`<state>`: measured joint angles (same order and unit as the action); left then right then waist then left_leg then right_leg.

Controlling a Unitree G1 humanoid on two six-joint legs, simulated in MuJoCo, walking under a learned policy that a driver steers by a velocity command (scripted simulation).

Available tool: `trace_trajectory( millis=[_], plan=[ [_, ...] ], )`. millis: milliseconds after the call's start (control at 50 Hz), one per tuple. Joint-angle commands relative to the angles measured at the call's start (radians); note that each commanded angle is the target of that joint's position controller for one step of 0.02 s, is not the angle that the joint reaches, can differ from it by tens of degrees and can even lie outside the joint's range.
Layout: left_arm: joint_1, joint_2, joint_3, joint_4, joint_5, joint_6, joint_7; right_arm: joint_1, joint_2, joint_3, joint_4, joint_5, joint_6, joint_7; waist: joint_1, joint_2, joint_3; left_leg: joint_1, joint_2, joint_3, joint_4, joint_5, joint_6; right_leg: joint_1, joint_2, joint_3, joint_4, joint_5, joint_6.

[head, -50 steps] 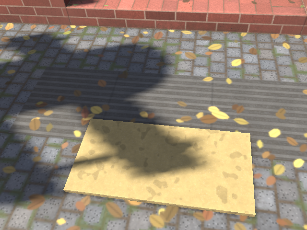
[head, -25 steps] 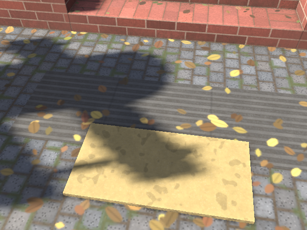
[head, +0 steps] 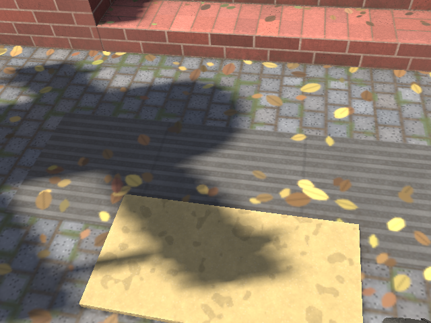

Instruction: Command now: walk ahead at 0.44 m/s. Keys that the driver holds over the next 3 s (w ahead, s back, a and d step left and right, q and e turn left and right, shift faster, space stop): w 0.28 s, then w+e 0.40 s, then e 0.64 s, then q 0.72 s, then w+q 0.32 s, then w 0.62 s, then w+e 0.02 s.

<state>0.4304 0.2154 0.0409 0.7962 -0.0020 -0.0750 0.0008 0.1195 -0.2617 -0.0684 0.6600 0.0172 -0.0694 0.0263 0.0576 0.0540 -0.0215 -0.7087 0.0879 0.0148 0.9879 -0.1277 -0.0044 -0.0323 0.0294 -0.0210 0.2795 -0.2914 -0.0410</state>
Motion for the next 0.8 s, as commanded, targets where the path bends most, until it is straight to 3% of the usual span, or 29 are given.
trace_trajectory(
  millis=[20,100,140,160,180,200,220,240,260,280,300,320,340,360,420,500,560,600,640,680,700,720,740,760,780,800],
  plan=[
    [-0.036,0.18,0.041,-0.056,-0.006,-0.014,0.019,-0.176,-0.006,0.014,-0.096,0.001,-0.023,0.012,0.009,-0.144,0.1,0.015,-0.024,0.024,-0.245,0.154,-0.006,-0.078,-0.201,0.098,-0.142,0.349,-0.142],
    [0.0,0.212,0.053,-0.025,-0.029,-0.009,0.017,-0.237,-0.038,0.007,-0.116,0.014,-0.028,0.026,0.014,-0.149,0.119,0.045,-0.043,0.014,-0.399,0.146,0.035,0.034,-0.268,0.111,-0.116,0.394,-0.137],
    [-0.008,0.225,0.059,-0.021,-0.026,-0.002,0.019,-0.201,-0.064,-0.005,-0.112,0.008,-0.03,0.03,-0.019,-0.16,0.075,0.126,-0.075,0.031,-0.431,0.096,0.073,0.093,-0.279,0.097,-0.03,0.625,-0.119],
    [-0.012,0.236,0.063,-0.019,-0.024,0.003,0.02,-0.146,-0.088,-0.017,-0.099,0.004,-0.029,0.027,-0.051,-0.179,0.028,0.21,-0.105,0.051,-0.437,0.061,0.095,0.115,-0.272,0.087,0.048,0.794,-0.108],
    [-0.026,0.238,0.063,-0.021,-0.023,0.011,0.022,-0.017,-0.119,-0.036,-0.065,0.001,-0.025,0.021,-0.122,-0.18,-0.048,0.38,-0.138,0.077,-0.468,0.065,0.126,0.099,-0.24,0.054,0.203,0.938,-0.09],
    [-0.033,0.221,0.056,-0.031,-0.017,0.011,0.025,0.149,-0.158,-0.054,-0.023,-0.003,-0.02,0.008,-0.196,-0.169,-0.146,0.655,-0.096,0.035,-0.448,0.096,0.161,-0.054,-0.202,0.035,0.417,0.882,-0.059],
    [-0.019,0.133,0.026,-0.059,0.017,0.007,0.023,0.321,-0.247,-0.069,0.007,-0.015,-0.011,-0.007,-0.222,0.043,-0.303,0.963,0.146,-0.259,-0.425,0.12,0.218,-0.302,-0.103,-0.001,0.783,0.351,-0.024],
    [0.124,0.057,0.003,-0.059,-0.015,-0.013,0.013,0.319,-0.246,-0.056,0.02,-0.029,-0.022,0.008,-0.129,0.282,-0.44,1.168,0.321,-0.775,-0.617,-0.143,0.371,-0.61,0.047,0.147,1.057,-0.295,0.012],
    [0.01,0.167,0.027,-0.058,-0.036,-0.029,0.004,0.267,-0.162,-0.041,0.011,-0.014,-0.016,0.005,-0.169,0.146,-0.311,1.067,0.273,-0.728,-0.686,-0.291,0.321,-0.727,-0.023,0.182,1.137,-0.237,0.01],
    [-0.102,0.196,0.033,-0.093,-0.045,-0.037,-0.001,0.199,-0.126,-0.028,0.011,-0.005,-0.012,-0.001,-0.157,0.073,-0.161,0.9,0.24,-0.56,-0.705,-0.276,0.281,-0.759,-0.073,0.134,1.12,-0.133,0.003],
    [-0.139,0.178,0.028,-0.101,-0.034,-0.037,0.004,0.137,-0.108,-0.02,0.008,-0.009,-0.012,-0.001,-0.115,-0.037,-0.094,0.742,0.214,-0.458,-0.73,-0.19,0.257,-0.715,-0.126,0.115,1.076,-0.049,0.004],
    [-0.141,0.169,0.032,-0.098,-0.021,-0.027,0.005,0.098,-0.088,-0.015,0.007,-0.023,-0.019,0.002,-0.081,-0.035,-0.045,0.623,0.178,-0.376,-0.761,-0.124,0.248,-0.673,-0.155,0.113,1.031,0.001,0.007],
    [-0.1,0.157,0.034,-0.088,-0.024,-0.011,0.003,0.081,-0.073,-0.011,0.015,-0.032,-0.028,0.002,-0.047,0.001,-0.036,0.551,0.158,-0.321,-0.795,-0.101,0.243,-0.622,-0.179,0.123,1.025,0.031,0.009],
    [-0.076,0.139,0.032,-0.08,-0.028,0.005,0.007,0.075,-0.07,-0.012,0.027,-0.031,-0.039,0.003,-0.032,0.02,-0.026,0.505,0.15,-0.274,-0.822,-0.086,0.245,-0.604,-0.184,0.126,1.015,0.04,0.016],
    [-0.115,0.119,0.029,-0.094,-0.026,0.031,0.019,0.093,-0.094,-0.018,0.069,-0.036,-0.054,-0.004,-0.025,0.008,0.031,0.442,0.149,-0.14,-0.865,0.017,0.244,-0.677,-0.176,0.143,0.991,0.098,0.048],
    [-0.214,0.114,0.028,-0.126,-0.017,0.029,0.016,0.135,-0.11,-0.018,0.103,-0.038,-0.045,-0.023,-0.054,-0.014,0.052,0.526,0.136,-0.013,-0.853,0.147,0.214,-0.796,-0.154,0.16,0.852,0.256,0.062],
    [-0.331,0.08,0.009,-0.165,-0.011,0.026,-0.005,0.162,-0.133,-0.019,0.115,-0.03,-0.032,-0.031,-0.104,-0.029,0.073,0.573,0.129,0.063,-0.864,0.18,0.184,-0.761,-0.143,0.066,0.644,0.322,0.051],
    [-0.394,0.06,0.0,-0.193,-0.013,0.024,-0.022,0.214,-0.149,-0.022,0.137,-0.025,-0.02,-0.034,-0.142,-0.025,0.088,0.674,0.171,0.068,-0.85,0.227,0.187,-0.793,-0.135,0.028,0.58,0.292,0.033],
    [-0.426,0.067,0.0,-0.225,-0.018,0.021,-0.042,0.232,-0.16,-0.024,0.149,-0.017,-0.002,-0.036,-0.149,-0.021,0.098,0.779,0.202,0.086,-0.807,0.31,0.179,-0.836,-0.129,0.002,0.532,0.222,0.008],
    [-0.413,0.085,0.009,-0.246,-0.02,0.019,-0.058,0.202,-0.178,-0.025,0.142,-0.011,0.015,-0.042,-0.117,0.01,0.071,0.805,0.201,0.133,-0.725,0.55,0.153,-0.744,-0.087,-0.057,0.476,0.131,-0.025],
    [-0.367,0.106,0.021,-0.244,-0.015,0.021,-0.062,0.183,-0.192,-0.026,0.135,-0.01,0.024,-0.049,-0.083,0.052,0.031,0.797,0.187,0.159,-0.627,0.817,0.137,-0.635,-0.034,-0.104,0.468,0.081,-0.042],
    [-0.252,0.139,0.04,-0.221,-0.011,0.022,-0.063,0.164,-0.204,-0.029,0.128,-0.006,0.035,-0.059,-0.018,0.079,-0.031,0.78,0.165,0.18,-0.469,1.026,0.115,-0.482,0.026,-0.136,0.432,0.077,-0.063],
    [-0.08,0.205,0.073,-0.184,-0.01,0.02,-0.056,0.149,-0.201,-0.025,0.118,0.003,0.036,-0.067,0.072,0.056,-0.116,0.69,0.115,0.195,-0.244,0.988,0.073,-0.229,0.06,-0.107,0.312,0.216,-0.1],
    [0.021,0.32,0.105,-0.175,-0.008,0.029,-0.029,0.179,-0.141,-0.004,0.083,-0.021,0.019,-0.066,0.085,-0.127,-0.225,0.419,0.035,0.187,0.094,0.4,0.009,0.089,-0.138,0.205,0.275,0.508,-0.178],
    [-0.059,0.381,0.105,-0.221,0.008,0.025,-0.023,0.267,-0.056,0.029,0.04,-0.037,-0.014,-0.042,-0.029,-0.361,-0.414,0.078,-0.186,0.015,0.466,-0.461,-0.044,0.363,-0.417,0.801,0.133,0.595,-0.416],
    [-0.063,0.294,0.085,-0.246,0.019,0.028,-0.024,0.18,-0.168,-0.001,0.06,-0.02,-0.038,-0.022,0.053,-0.181,-0.465,0.04,-0.115,-0.165,0.525,-0.423,-0.023,0.337,-0.383,0.729,0.122,0.609,-0.372]
  ],
)
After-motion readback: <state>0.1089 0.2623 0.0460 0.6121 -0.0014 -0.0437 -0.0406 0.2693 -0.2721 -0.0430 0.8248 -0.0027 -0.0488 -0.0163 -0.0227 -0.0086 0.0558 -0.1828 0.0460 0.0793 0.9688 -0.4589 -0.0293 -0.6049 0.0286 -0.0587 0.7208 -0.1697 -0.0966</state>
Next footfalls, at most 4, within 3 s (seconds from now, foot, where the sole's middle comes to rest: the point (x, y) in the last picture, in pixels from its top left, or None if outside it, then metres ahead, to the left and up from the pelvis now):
0.20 left None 0.30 0.13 -0.78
0.74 right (294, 296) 0.58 -0.13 -0.76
1.24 left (240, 253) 0.73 0.03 -0.76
1.56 right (304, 307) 0.55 -0.16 -0.76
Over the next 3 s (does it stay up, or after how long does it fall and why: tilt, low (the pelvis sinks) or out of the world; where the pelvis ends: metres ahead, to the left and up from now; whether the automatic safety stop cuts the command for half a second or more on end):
stays up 0.91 0.04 0.01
